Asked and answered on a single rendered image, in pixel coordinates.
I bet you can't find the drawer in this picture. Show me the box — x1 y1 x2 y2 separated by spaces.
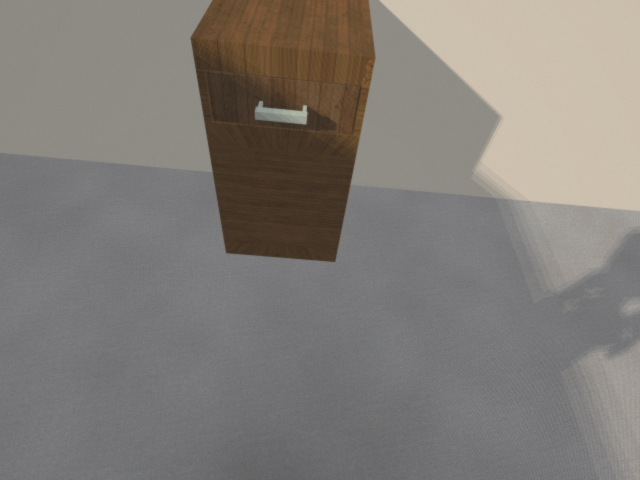
206 70 360 134

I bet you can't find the cabinet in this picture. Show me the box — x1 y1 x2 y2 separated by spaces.
191 0 375 262

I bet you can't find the handle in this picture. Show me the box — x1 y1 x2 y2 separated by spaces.
255 101 307 124

